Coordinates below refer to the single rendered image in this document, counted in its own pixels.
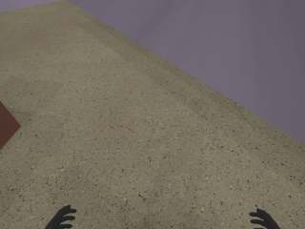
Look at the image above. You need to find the pedestal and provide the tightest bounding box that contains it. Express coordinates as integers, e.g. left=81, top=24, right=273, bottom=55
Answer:
left=0, top=101, right=21, bottom=150

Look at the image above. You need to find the robot right hand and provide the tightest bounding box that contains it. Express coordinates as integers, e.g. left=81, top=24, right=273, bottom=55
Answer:
left=249, top=208, right=280, bottom=229

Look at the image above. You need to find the robot left hand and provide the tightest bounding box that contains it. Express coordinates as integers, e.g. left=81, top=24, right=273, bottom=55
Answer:
left=45, top=205, right=77, bottom=229

